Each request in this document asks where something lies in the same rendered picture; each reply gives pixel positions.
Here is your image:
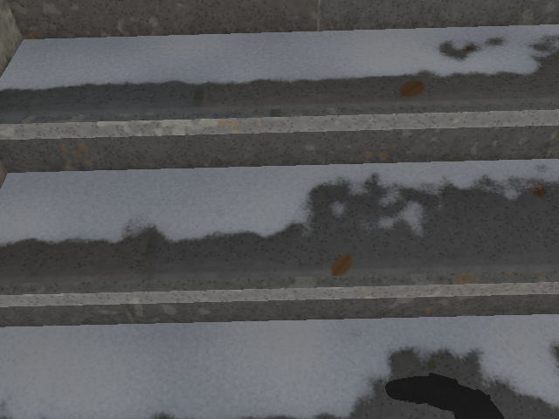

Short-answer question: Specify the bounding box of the right robot hand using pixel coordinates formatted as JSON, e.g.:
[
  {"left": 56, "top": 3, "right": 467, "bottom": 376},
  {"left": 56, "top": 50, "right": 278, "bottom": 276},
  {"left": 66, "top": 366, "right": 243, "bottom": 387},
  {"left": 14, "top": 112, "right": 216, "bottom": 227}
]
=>
[{"left": 385, "top": 373, "right": 505, "bottom": 419}]

